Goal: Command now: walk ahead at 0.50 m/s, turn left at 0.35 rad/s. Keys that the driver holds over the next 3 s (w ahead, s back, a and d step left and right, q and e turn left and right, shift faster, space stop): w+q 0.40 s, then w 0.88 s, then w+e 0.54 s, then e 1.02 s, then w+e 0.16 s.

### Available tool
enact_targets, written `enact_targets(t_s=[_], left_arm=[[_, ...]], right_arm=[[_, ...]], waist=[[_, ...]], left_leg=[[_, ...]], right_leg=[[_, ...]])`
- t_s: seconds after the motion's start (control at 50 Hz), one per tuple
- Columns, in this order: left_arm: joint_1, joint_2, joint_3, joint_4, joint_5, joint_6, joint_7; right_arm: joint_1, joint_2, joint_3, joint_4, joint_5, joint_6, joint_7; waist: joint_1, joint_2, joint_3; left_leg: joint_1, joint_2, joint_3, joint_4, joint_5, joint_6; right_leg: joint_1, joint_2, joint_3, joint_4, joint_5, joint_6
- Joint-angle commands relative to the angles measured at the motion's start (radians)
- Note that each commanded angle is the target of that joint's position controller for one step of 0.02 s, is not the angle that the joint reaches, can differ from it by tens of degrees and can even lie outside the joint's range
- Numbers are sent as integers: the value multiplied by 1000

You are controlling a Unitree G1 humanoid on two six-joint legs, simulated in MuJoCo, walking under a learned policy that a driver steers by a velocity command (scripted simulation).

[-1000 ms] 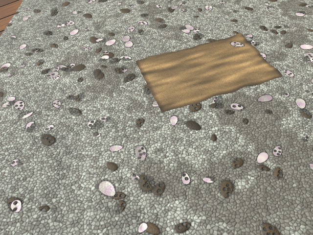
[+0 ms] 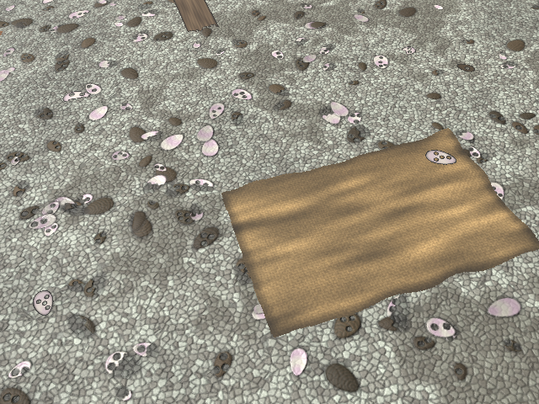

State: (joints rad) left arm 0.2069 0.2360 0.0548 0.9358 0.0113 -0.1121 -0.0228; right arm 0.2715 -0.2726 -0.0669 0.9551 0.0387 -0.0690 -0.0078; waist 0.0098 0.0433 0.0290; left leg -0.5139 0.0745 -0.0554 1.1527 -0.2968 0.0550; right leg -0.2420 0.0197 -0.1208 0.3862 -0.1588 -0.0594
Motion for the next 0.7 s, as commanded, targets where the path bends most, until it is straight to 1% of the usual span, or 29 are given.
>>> enact_targets(t_s=[0.02, 0.06, 0.1, 0.14, 0.16, 0.22, 0.26, 0.28, 0.3, 0.32, 0.34, 0.36, 0.38, 0.4, 0.42, 0.44, 0.46, 0.48, 0.5, 0.52, 0.54, 0.58, 0.6, 0.64, 0.68, 0.7], left_arm=[[-2, 110, 24, -27, 9, -21, 8], [14, 124, 29, -18, 12, -19, 21], [23, 131, 30, -15, 11, -15, 32], [32, 143, 32, -16, 6, -10, 41], [51, 150, 34, -12, 3, -7, 45], [120, 162, 40, 9, -8, 12, 51], [141, 171, 45, 14, -15, 29, 52], [133, 180, 48, 10, -18, 37, 53], [117, 194, 52, 2, -21, 44, 56], [104, 211, 57, -6, -23, 50, 60], [89, 226, 61, -15, -24, 58, 63], [64, 234, 61, -24, -28, 64, 65], [57, 228, 56, -40, -24, 58, 65], [145, 66, 11, -88, 11, 30, 45], [90, 102, 7, -110, -29, -21, 27], [-7, 150, 22, -128, -70, -45, 15], [-22, 146, 19, -129, -67, -53, 18], [-27, 151, 26, -112, -41, -49, 26], [-5, 160, 35, -104, -29, -34, 28], [15, 154, 38, -99, -25, -18, 27], [26, 138, 36, -99, -20, -5, 28], [-15, 114, 30, -114, -9, 12, 32], [-49, 109, 27, -127, -7, 16, 34], [-112, 101, 23, -144, -7, 15, 31], [-173, 87, 17, -156, -12, 10, 23], [-205, 81, 13, -163, -16, 7, 19]], right_arm=[[54, -33, -19, -40, -2, 20, -4], [1, -36, -24, -64, -8, 24, -2], [-48, -31, -23, -85, -14, 19, 6], [-115, -19, -17, -110, -18, 14, 19], [-154, -12, -12, -125, -20, 14, 26], [-250, 2, -2, -177, -20, 13, 45], [-289, 1, 0, -211, -17, 14, 59], [-292, -5, -3, -225, -15, 14, 66], [-280, -19, -9, -235, -13, 16, 72], [-249, -40, -19, -239, -12, 18, 75], [-173, -70, -35, -230, -9, 21, 75], [-38, -118, -61, -202, -6, 21, 70], [124, -195, -98, -163, -8, 28, 49], [139, -300, -116, -154, -4, 28, 35], [170, -247, -92, -179, -22, 15, 36], [150, -176, -72, -166, -33, 5, 36], [76, -135, -60, -175, -26, -4, 36], [-8, -96, -47, -191, -26, -8, 38], [-51, -67, -35, -204, -36, -12, 35], [-61, -65, -32, -206, -40, -14, 34], [-55, -78, -34, -200, -36, -18, 31], [-23, -111, -40, -183, -32, -25, 20], [-6, -120, -42, -176, -32, -25, 13], [18, -123, -41, -164, -29, -21, 4], [41, -123, -38, -152, -27, -18, 1], [57, -124, -37, -144, -26, -18, 1]], waist=[[-25, -120, -15], [-20, -100, 7], [-11, -97, 17], [8, -90, 33], [23, -81, 45], [58, -64, 76], [62, -69, 83], [50, -79, 77], [30, -97, 55], [2, -122, 19], [-47, -143, -31], [-126, -138, -104], [-202, -73, -189], [-92, 199, -260], [-120, 122, -405], [-143, 59, -288], [-100, -6, -191], [-57, -56, -126], [-21, -41, -108], [-2, -32, -99], [9, -28, -88], [5, -23, -54], [-5, -18, -39], [-28, -4, -25], [-55, 9, -15], [-70, 14, -6]], left_leg=[[-108, 69, -61, -17, 106, -5], [-176, 64, -76, -102, 196, -16], [-192, 55, -62, -217, 295, -23], [-174, 48, -12, -334, 370, -23], [-175, 46, 13, -376, 387, -21], [-230, 37, 54, -463, 360, -4], [-251, 23, 86, -495, 292, 13], [-227, 7, 108, -508, 248, 26], [-171, -22, 139, -513, 202, 43], [-98, -58, 171, -505, 151, 62], [11, -98, 193, -500, 105, 85], [205, -135, 196, -556, 138, 118], [502, -96, 71, -619, 166, 166], [856, 166, -452, -660, 88, 336], [954, 277, -787, -833, 4, 407], [888, 249, -631, -860, 81, 339], [735, 211, -480, -853, 175, 295], [577, 172, -367, -863, 289, 263], [474, 147, -298, -883, 369, 249], [414, 131, -269, -909, 400, 244], [377, 123, -236, -930, 433, 245], [336, 110, -173, -964, 493, 241], [336, 101, -148, -973, 507, 233], [346, 70, -97, -977, 500, 199], [351, 47, -59, -980, 443, 168], [355, 46, -54, -985, 397, 160]], right_leg=[[66, -271, 174, -257, 152, -120], [92, -269, 116, -268, 205, -120], [115, -257, 57, -275, 232, -108], [127, -248, 3, -285, 237, -94], [145, -254, -15, -288, 240, -92], [268, -289, -49, -252, 300, -90], [348, -313, -68, -203, 385, -86], [368, -320, -83, -166, 481, -78], [378, -320, -100, -114, 641, -67], [386, -320, -111, -40, 816, -57], [377, -315, -120, 81, 949, -46], [317, -290, -132, 266, 955, -22], [112, -246, -134, 542, 714, 23], [-357, -47, -80, 916, -266, 86], [-501, 21, 173, 1064, -446, 72], [-585, -42, 210, 1048, -355, 43], [-560, -95, 200, 957, -262, 25], [-492, -134, 189, 874, -212, 30], [-411, -161, 193, 825, -178, 35], [-361, -170, 192, 791, -162, 43], [-345, -174, 181, 749, -150, 55], [-370, -176, 163, 657, -78, 82], [-396, -174, 157, 596, -23, 93], [-408, -160, 146, 453, 116, 98], [-376, -133, 131, 309, 243, 90], [-360, -119, 121, 254, 288, 86]])
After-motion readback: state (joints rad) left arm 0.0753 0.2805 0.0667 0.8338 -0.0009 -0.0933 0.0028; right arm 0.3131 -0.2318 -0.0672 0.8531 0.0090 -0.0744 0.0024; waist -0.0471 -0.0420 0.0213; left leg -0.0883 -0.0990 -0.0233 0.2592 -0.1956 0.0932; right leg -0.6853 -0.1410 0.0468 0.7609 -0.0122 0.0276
